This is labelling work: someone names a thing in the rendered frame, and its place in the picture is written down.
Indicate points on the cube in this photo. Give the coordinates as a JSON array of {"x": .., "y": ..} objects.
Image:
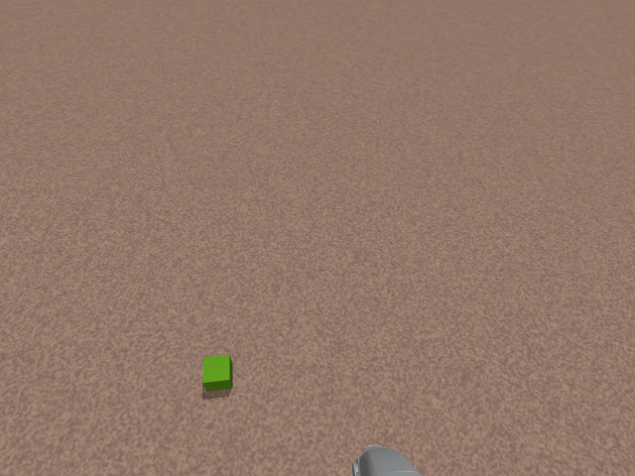
[{"x": 217, "y": 373}]

